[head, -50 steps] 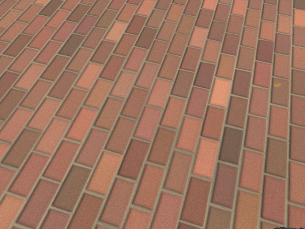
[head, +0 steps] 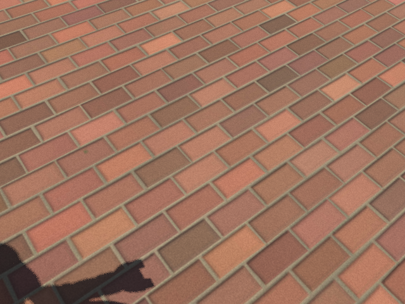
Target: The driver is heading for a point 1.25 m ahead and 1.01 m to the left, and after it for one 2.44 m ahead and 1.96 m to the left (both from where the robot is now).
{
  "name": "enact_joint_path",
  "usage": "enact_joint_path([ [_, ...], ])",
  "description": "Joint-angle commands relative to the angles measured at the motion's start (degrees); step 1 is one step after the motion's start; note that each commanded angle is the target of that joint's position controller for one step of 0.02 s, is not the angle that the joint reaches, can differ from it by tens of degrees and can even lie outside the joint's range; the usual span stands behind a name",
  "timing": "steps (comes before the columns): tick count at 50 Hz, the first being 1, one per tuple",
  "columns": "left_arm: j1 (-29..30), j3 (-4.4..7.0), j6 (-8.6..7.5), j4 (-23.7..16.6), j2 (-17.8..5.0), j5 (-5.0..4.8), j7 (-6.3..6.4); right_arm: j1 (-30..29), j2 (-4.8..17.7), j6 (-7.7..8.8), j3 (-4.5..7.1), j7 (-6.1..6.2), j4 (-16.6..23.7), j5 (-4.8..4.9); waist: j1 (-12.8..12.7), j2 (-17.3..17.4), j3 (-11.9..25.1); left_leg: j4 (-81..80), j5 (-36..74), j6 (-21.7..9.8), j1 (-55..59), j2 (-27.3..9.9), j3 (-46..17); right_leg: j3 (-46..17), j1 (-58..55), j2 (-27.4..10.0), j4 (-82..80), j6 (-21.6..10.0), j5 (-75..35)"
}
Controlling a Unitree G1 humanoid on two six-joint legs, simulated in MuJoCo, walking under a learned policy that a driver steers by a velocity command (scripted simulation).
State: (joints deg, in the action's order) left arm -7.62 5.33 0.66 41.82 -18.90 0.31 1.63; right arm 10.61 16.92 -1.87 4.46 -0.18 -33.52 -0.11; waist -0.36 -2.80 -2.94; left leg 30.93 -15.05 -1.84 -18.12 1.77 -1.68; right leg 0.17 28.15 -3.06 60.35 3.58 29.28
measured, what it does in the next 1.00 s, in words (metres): steps on the spot, turning left: right foot, then left foot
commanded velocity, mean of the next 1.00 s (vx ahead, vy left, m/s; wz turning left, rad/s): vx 0.00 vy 0.00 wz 0.35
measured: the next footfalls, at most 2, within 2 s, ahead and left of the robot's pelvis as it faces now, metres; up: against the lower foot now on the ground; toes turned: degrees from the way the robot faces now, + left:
right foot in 0.36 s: +0.08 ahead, -0.12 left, +0.00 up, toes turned +16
left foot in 0.66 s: -0.01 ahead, +0.13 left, +0.00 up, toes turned +11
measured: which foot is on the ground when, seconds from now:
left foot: down 0.00-0.36, up 0.38-0.64, down 0.66-1.00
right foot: up 0.00-0.34, down 0.36-1.00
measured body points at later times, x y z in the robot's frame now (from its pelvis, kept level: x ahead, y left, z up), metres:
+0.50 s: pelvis +0.01 -0.02 +0.00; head +0.04 -0.04 +0.45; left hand +0.09 +0.28 -0.08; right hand +0.24 -0.26 -0.09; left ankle -0.05 +0.10 -0.67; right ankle +0.04 -0.13 -0.74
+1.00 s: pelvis +0.00 -0.01 -0.01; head +0.01 +0.00 +0.44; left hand +0.04 +0.31 -0.10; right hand +0.22 -0.21 -0.10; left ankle -0.05 +0.12 -0.74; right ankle +0.04 -0.13 -0.74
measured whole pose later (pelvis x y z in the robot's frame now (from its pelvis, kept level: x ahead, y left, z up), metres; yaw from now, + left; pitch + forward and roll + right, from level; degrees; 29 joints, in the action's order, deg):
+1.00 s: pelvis +0.00 -0.01 -0.01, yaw +19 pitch +0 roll +0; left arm -9.6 3.9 -0.3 41.1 -17.2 0.6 1.6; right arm 11.4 15.6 -2.1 3.2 1.4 -37.1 0.4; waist -0.2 0.2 -2.5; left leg 34.2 -18.6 0.8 -15.3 2.1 -7.6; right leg 2.1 15.7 -2.4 33.3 1.6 17.2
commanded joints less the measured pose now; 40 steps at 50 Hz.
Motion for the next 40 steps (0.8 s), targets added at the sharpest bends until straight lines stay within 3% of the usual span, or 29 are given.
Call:
enact_joint_path([
  [1, 2.16, 1.76, -0.76, -4.84, -6.17, 0.57, 0.69, -2.68, 9.29, 1.25, 2.30, 1.17, 3.89, 0.84, -0.07, 10.41, 7.59, -10.67, 26.16, -11.12, 10.37, -13.85, -16.36, -3.71, 8.82, 0.44, 6.03, 0.28, -5.32],
  [3, 0.64, 1.43, -0.90, -4.51, -4.75, 0.26, 0.29, -2.64, 9.16, 0.97, 2.13, 1.64, 3.83, 0.28, -0.65, 10.24, 8.97, -10.68, 26.05, -11.29, 9.63, -12.50, -15.65, -3.24, 6.35, 1.86, 4.15, 0.82, -8.51],
  [7, 2.80, 0.52, -1.03, -5.35, -2.91, 0.03, -0.01, -1.39, 10.14, 0.65, 2.50, 2.10, 3.20, 0.59, 0.72, 10.76, 8.44, -10.07, 19.18, -11.19, 10.31, -11.58, -18.46, -4.05, 4.36, 3.13, -8.24, 1.30, -9.88],
  [13, 3.00, 0.67, -1.98, -6.26, -3.61, -0.65, -1.14, -2.38, 11.10, -0.06, 2.83, 1.28, 3.35, 0.80, 1.47, 12.25, 7.74, -8.38, 16.24, -11.18, 7.52, -10.93, -26.25, -4.88, -3.38, 5.43, -20.31, 0.12, -7.36],
  [16, -0.85, 0.69, -2.66, -5.35, -3.17, -0.57, -1.90, -4.37, 9.67, -0.46, 2.12, 1.38, 3.39, 1.38, -0.73, 12.11, 9.23, -4.65, 18.93, -8.62, 7.54, -9.10, -26.29, -3.41, -11.36, 4.96, -33.27, -1.53, -15.21],
  [17, -1.77, 0.82, -2.83, -5.15, -3.62, 0.00, -1.92, -3.58, 8.42, -0.46, 1.68, 1.61, 3.12, 1.45, -1.07, 10.73, 9.43, -3.04, 14.53, -6.18, 5.06, -7.25, -25.08, -4.27, -16.56, 2.87, -38.52, -2.78, -22.42],
  [18, -2.06, 1.20, -2.76, -6.04, -6.63, 1.16, -1.64, -0.85, 5.55, -0.26, 0.77, 1.68, 2.93, 0.43, 0.52, 2.44, 10.89, 4.53, 2.46, -2.59, 0.10, -2.95, -19.96, -13.05, -22.40, -6.78, -40.59, -6.12, -29.90],
  [19, -0.22, 1.64, -2.33, -5.81, -9.93, 2.32, -1.56, 0.83, 5.61, 0.24, 0.90, 1.77, 3.48, 0.64, 3.37, -11.26, 7.34, 12.36, -16.27, 0.91, -9.07, 5.89, -10.04, -24.32, -21.74, -15.55, -41.98, -15.44, -40.14],
  [20, -0.09, 1.05, -2.62, -6.44, -6.97, 2.16, -1.46, -0.04, 9.92, 0.71, 2.18, 2.04, 2.91, -0.18, 1.13, -10.53, 7.42, 24.46, -22.65, 3.88, -10.07, 3.30, -9.12, -29.29, -18.62, -20.24, -43.18, -21.70, -38.33],
  [21, 0.80, 0.66, -2.69, -6.68, -5.96, 1.46, -1.20, -0.29, 12.20, 0.65, 3.21, 2.02, 1.93, 0.50, 0.95, -6.82, 6.12, 31.47, -20.09, 4.81, -11.18, 2.80, -9.30, -25.80, -18.04, -17.88, -42.90, -20.96, -35.67],
  [22, 2.19, 0.46, -2.58, -6.66, -5.35, 0.74, -0.94, 0.40, 10.99, 0.21, 3.25, 2.12, 0.58, 0.64, 1.67, -4.37, 5.38, 33.90, -17.18, 5.71, -11.69, 2.56, -9.35, -21.35, -17.96, -14.38, -42.14, -18.17, -32.51],
  [23, 3.06, 0.09, -2.55, -6.63, -4.44, -0.10, -0.83, 0.66, 9.44, -0.30, 2.92, 2.23, 0.07, 0.50, 1.64, -4.16, 4.50, 34.46, -14.79, 6.50, -12.56, 2.37, -9.59, -18.58, -18.49, -12.43, -41.60, -16.53, -31.99],
  [24, 3.14, -0.41, -2.44, -6.39, -3.54, -0.28, -0.73, 0.73, 7.31, -0.58, 2.30, 2.12, -0.35, 0.57, 1.60, -3.97, 4.33, 33.19, -13.09, 7.06, -11.69, 2.21, -9.23, -16.09, -18.51, -10.93, -41.14, -15.89, -34.12],
  [26, 2.68, -0.79, -1.98, -5.79, -2.67, 0.07, -0.77, -0.11, 4.12, -0.53, 1.08, 1.87, -0.26, 0.63, 1.24, -5.34, 5.24, 24.37, -11.43, 7.73, -8.17, 0.91, -5.51, -11.65, -19.45, -8.13, -40.50, -15.06, -36.27],
  [28, 1.59, -0.59, -1.40, -5.23, -3.39, 0.06, -0.85, -2.28, 1.90, -0.23, -0.05, 1.56, 0.20, 0.42, -0.40, -7.77, 6.54, 13.30, -11.82, 7.77, -2.90, -1.03, -1.99, -10.16, -20.40, -7.29, -39.46, -14.93, -37.75],
  [30, -0.63, -0.28, -0.85, -4.48, -4.92, -0.29, -0.97, -2.08, 3.04, -0.07, 0.22, 1.37, -0.38, 0.95, -1.35, -8.58, 7.19, 4.29, -8.32, 7.40, 0.93, -0.76, -0.19, -11.51, -21.32, -8.04, -38.28, -15.47, -38.11],
  [31, -0.38, -0.45, -0.71, -4.33, -4.92, -0.70, -1.04, -0.32, 3.28, 0.00, 0.38, 1.27, -1.39, 0.98, -0.25, -7.98, 7.12, -2.97, -2.35, 6.64, 4.29, -0.48, 0.64, -11.37, -20.56, -7.78, -37.36, -14.90, -37.82],
  [32, -1.17, -0.81, -0.83, -3.86, -4.22, -1.11, -1.15, 0.97, 3.38, 0.09, 0.35, 1.17, -2.27, 0.64, 0.55, -6.95, 6.71, -11.08, 4.80, 5.43, 8.48, -0.27, 0.83, -11.05, -19.05, -7.17, -36.98, -13.38, -36.67],
  [33, -3.32, -1.19, -1.47, -3.18, -3.50, -0.92, -1.35, 0.97, 5.02, 0.17, 0.45, 1.32, -2.05, 0.01, 0.03, -4.89, 7.35, -12.46, 10.56, 3.78, 13.76, -2.44, -2.52, -10.94, -16.04, -6.63, -37.01, -10.42, -33.34],
  [34, -3.78, -1.78, -2.35, -3.40, -2.28, 0.55, -1.80, 1.84, 8.21, 0.15, 0.89, 1.78, -1.44, -0.48, -0.97, 1.29, 9.27, -9.65, 23.12, 1.68, 18.57, -8.40, -8.32, -7.79, -12.55, -4.09, -33.64, -6.94, -27.91],
  [35, -5.55, -2.44, -2.93, -3.33, 0.33, 1.10, -2.05, -0.26, 8.25, 0.14, 0.84, 1.62, -2.91, -0.92, -4.31, 11.55, 9.35, -6.69, 16.86, -1.90, 12.61, -9.38, -8.87, -2.74, -14.89, 0.15, -35.40, -3.77, -17.40],
  [36, -2.26, -2.37, -2.94, -3.11, -1.57, 1.66, -1.96, -1.87, 4.58, 0.44, 0.16, 1.01, -1.80, -0.80, -1.61, 9.70, 7.72, -7.66, 8.76, -2.64, 8.99, -7.76, -8.59, -1.92, -17.25, 0.61, -34.35, -1.73, -17.38],
  [37, -0.56, -1.97, -2.84, -2.95, -2.66, 1.28, -2.00, -1.59, 3.29, 0.67, -0.32, 0.86, -2.20, -1.22, -0.77, 7.58, 5.88, -8.29, 5.25, -1.66, 7.73, -6.69, -7.98, -1.77, -16.30, 0.96, -33.91, -1.65, -17.86],
  [38, -0.08, -2.05, -2.59, -2.75, -2.14, 0.93, -1.77, -1.14, 4.25, 0.94, -0.18, 0.95, -2.64, -1.31, -0.63, 7.01, 4.66, -8.25, 4.48, -0.77, 6.74, -5.88, -7.53, -1.67, -16.19, 0.91, -33.49, -2.00, -18.80],
  [40, -0.36, -1.64, -2.00, -3.14, -2.87, 0.74, -1.00, -0.94, 6.14, 1.51, 0.20, 1.07, -2.64, -0.44, -0.81, 8.25, 2.13, -8.15, 8.11, -1.26, 4.03, -6.59, -9.57, -0.88, -15.69, 1.16, -32.05, -1.77, -19.80],
])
